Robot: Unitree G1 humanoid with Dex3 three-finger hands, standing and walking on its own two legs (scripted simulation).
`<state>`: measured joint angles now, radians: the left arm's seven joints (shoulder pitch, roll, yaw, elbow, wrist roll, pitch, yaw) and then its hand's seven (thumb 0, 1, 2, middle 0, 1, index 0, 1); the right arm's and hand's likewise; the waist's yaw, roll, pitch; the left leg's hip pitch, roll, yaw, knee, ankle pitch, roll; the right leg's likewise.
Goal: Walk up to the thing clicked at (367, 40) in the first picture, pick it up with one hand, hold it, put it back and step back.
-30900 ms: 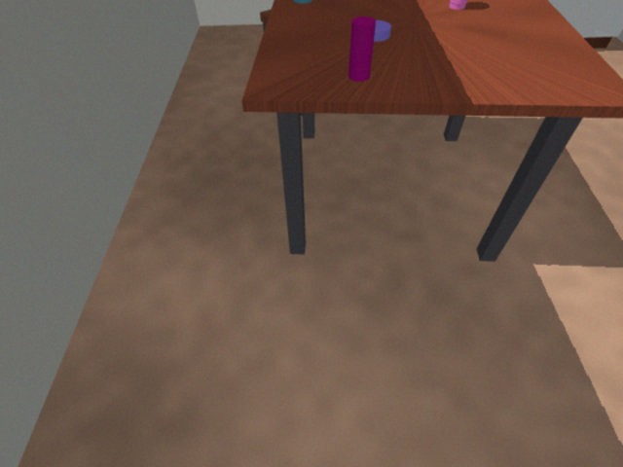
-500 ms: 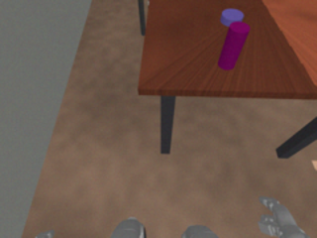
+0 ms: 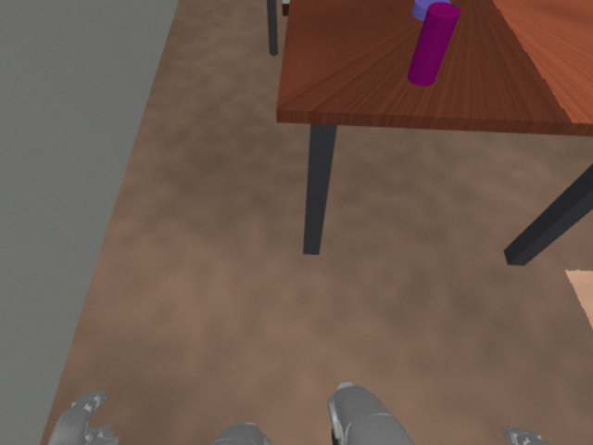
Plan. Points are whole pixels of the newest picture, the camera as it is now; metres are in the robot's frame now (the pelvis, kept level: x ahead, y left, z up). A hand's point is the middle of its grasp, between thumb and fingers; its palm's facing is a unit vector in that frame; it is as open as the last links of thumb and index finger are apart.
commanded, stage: step back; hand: right
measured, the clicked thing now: (431, 46) +0.77 -0.28 +0.06
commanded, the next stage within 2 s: stand in 1.86 s
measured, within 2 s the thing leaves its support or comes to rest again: neither
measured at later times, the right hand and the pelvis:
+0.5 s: hand out of the picture -0.07 -0.29 -0.15, palm faces +0.02 +0.93 -0.37, open 7.4 cm; pelvis -0.16 -0.01 +0.01, yaw -4 degrees
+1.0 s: hand out of the picture -0.23 -0.28 -0.14, palm faces +0.06 +0.92 -0.39, open 7.4 cm; pelvis -0.31 +0.00 +0.01, yaw -6 degrees
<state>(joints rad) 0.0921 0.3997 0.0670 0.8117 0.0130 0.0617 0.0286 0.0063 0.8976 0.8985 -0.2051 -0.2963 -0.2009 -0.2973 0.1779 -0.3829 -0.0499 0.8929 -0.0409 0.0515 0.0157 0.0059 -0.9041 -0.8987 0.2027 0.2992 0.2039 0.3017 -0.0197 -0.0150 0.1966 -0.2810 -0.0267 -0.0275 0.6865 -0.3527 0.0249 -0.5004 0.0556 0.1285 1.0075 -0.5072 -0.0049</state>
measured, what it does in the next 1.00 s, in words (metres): walks backwards: right foot, then left foot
